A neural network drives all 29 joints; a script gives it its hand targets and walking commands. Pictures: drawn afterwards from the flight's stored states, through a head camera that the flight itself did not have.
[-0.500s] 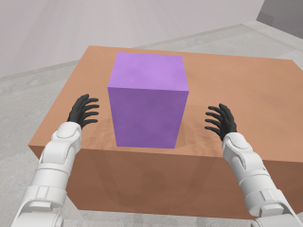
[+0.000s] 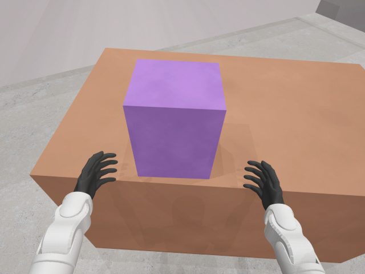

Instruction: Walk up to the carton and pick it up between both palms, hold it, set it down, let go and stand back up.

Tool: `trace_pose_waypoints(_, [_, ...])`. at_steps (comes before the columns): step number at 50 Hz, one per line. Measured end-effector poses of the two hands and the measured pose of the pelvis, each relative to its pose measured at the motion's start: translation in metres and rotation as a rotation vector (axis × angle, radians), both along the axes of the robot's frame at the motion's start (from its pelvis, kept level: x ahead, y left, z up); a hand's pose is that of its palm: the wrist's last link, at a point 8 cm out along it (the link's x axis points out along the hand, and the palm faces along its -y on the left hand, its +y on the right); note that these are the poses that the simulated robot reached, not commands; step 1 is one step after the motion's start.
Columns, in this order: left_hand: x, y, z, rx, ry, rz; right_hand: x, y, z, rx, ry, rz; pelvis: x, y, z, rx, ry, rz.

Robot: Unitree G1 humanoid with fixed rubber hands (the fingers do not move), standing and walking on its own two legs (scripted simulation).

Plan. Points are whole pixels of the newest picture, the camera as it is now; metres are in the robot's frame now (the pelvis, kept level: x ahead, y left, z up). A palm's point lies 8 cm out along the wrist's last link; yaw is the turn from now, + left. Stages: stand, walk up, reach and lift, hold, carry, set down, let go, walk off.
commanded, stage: set down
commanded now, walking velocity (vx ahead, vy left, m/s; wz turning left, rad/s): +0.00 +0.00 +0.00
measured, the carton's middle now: (175, 123) +0.49 +0.06 +0.06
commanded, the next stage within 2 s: let go in 1.08 s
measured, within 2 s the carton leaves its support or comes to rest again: neither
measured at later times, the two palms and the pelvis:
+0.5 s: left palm (87, 224) +0.23 +0.23 -0.01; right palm (277, 229) +0.25 -0.18 -0.01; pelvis +0.00 +0.00 +0.00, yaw +0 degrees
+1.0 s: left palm (82, 253) +0.19 +0.24 -0.06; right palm (281, 261) +0.20 -0.20 -0.06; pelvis +0.01 +0.00 +0.00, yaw +0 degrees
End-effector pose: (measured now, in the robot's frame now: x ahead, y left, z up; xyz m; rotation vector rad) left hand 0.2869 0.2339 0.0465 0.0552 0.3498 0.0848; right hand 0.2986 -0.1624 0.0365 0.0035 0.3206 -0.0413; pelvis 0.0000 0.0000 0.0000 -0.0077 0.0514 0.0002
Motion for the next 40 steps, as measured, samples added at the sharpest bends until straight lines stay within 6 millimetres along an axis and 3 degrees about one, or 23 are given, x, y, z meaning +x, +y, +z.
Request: trace_pose_waypoints(40, [-0.087, 0.003, -0.093, -0.043, 0.345, 0.064, -0.079, -0.029, -0.077, -0.111, 0.274, -0.014, 0.007, 0.001, 0.0, 0.002, -0.038, 0.001])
